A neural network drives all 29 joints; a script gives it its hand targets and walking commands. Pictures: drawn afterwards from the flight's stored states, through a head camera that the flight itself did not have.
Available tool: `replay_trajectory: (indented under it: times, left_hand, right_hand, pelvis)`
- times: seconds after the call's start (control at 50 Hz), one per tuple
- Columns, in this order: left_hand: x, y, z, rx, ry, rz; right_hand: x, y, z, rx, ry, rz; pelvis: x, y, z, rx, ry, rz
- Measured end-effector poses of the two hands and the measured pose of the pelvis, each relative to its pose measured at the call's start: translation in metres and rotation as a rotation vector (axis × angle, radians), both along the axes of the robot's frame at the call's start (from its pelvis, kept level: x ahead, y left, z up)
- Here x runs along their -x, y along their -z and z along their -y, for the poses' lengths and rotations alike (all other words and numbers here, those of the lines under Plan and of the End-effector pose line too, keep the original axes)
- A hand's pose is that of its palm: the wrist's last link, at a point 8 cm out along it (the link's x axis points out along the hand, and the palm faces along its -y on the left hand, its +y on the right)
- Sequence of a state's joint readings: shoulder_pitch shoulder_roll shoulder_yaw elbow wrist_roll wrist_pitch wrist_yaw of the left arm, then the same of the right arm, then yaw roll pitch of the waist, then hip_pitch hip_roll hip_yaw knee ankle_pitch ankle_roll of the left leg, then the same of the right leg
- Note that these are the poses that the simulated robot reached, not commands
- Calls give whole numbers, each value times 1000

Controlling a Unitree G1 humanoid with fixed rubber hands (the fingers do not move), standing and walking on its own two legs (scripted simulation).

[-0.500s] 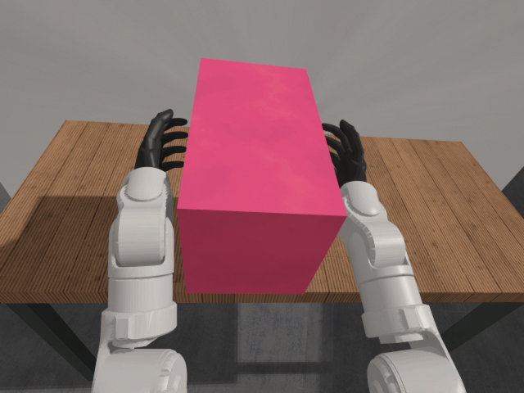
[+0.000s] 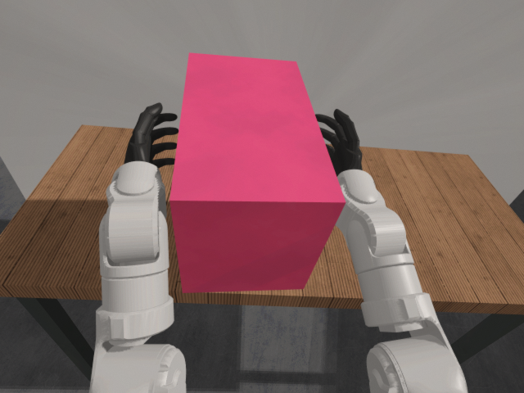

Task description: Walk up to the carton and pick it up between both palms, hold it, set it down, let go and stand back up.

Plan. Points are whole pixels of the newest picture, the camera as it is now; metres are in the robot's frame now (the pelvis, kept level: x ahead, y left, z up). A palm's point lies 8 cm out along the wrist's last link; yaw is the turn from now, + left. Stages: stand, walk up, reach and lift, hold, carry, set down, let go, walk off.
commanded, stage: hold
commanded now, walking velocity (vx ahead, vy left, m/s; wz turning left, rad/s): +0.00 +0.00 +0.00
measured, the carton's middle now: (244, 167) +0.41 +0.02 +0.17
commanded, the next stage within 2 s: none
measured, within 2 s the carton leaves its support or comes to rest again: neither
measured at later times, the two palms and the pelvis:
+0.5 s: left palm (150, 164) +0.35 +0.14 +0.21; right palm (350, 169) +0.36 -0.13 +0.21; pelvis +0.00 +0.00 +0.00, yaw +0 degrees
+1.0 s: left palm (148, 163) +0.35 +0.14 +0.21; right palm (349, 168) +0.36 -0.13 +0.21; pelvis +0.00 +0.00 +0.00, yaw +0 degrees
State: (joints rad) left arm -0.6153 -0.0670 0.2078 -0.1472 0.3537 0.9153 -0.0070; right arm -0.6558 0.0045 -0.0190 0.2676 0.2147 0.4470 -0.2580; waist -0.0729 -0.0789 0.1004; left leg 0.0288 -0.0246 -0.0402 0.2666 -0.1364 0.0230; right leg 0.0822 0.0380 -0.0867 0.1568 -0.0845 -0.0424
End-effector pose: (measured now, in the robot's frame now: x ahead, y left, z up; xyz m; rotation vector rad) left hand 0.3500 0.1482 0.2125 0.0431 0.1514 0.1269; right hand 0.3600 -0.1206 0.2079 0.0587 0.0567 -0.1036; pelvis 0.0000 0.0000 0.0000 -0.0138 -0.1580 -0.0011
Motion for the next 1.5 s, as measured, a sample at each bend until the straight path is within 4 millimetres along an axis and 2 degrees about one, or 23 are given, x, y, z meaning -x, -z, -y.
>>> replay_trajectory:
  times: [0.16, 0.36, 1.5]
  left_hand:
    - [-4, -4, 4, 1, 17, 4]
    - [-5, 0, 9, 3, 25, 0]
    - [-3, 1, 7, 4, 20, 4]
  right_hand:
    - [-1, -5, 4, -1, 14, 2]
    - [1, -1, 10, 6, 23, -2]
    - [1, 1, 7, 5, 17, 4]
  pelvis:
    - [1, 0, -1, 1, 0, -7]
    - [-1, 0, -1, -1, 9, -6]
    - [-3, 0, 0, -1, 3, -1]
